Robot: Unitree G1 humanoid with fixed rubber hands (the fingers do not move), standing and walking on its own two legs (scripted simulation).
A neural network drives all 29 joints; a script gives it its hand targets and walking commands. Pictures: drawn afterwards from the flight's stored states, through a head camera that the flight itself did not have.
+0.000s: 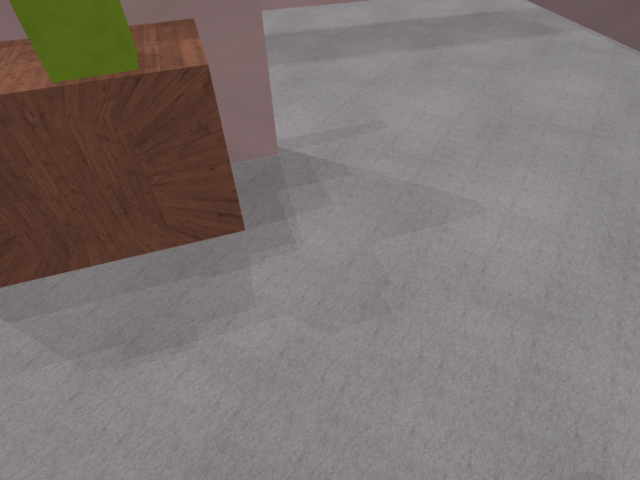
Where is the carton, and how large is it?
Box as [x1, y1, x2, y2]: [9, 0, 137, 82]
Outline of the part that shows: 9,0 51,82 137,69 136,50 119,0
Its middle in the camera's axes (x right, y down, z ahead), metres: -0.75 -0.67 +1.22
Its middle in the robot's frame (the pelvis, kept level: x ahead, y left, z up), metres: +1.36 +0.81 +0.10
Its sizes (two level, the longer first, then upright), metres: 0.259 0.182 0.235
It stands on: a pedestal, 0.76 m high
